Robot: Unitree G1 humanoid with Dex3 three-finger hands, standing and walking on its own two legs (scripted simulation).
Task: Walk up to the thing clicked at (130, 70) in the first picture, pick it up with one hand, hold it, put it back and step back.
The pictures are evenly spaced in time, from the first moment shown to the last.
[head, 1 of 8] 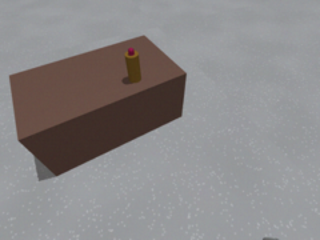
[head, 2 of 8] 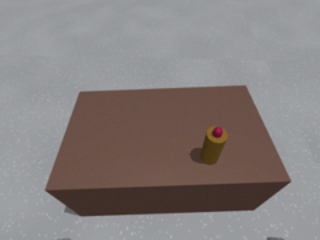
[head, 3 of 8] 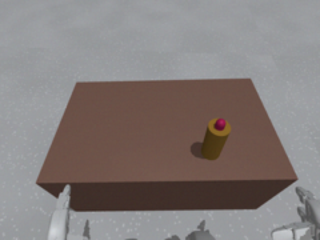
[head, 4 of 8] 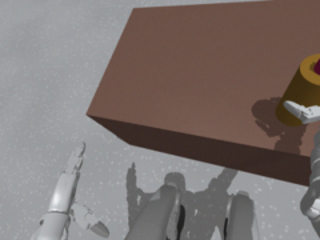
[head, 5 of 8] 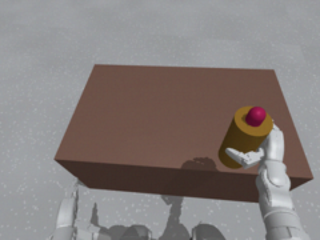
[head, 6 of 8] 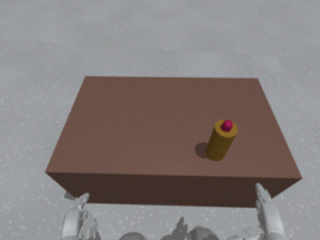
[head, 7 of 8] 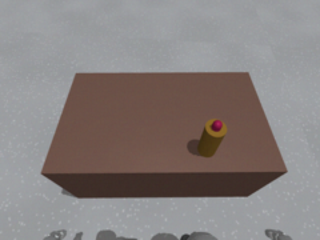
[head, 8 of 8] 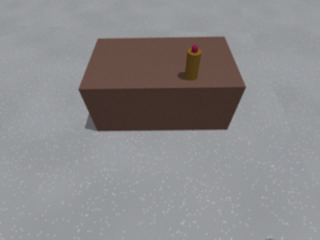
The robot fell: no
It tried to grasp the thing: yes
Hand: right
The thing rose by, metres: 0.24
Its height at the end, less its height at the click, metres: +0.00
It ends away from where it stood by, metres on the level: 0.02
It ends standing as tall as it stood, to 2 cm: yes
